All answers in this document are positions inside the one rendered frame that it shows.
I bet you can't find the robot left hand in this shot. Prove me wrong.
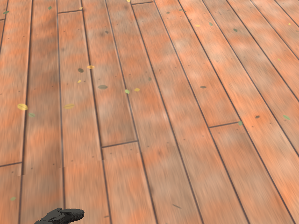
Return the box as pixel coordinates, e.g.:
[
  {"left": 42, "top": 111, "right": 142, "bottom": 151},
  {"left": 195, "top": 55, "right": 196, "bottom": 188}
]
[{"left": 35, "top": 207, "right": 84, "bottom": 224}]

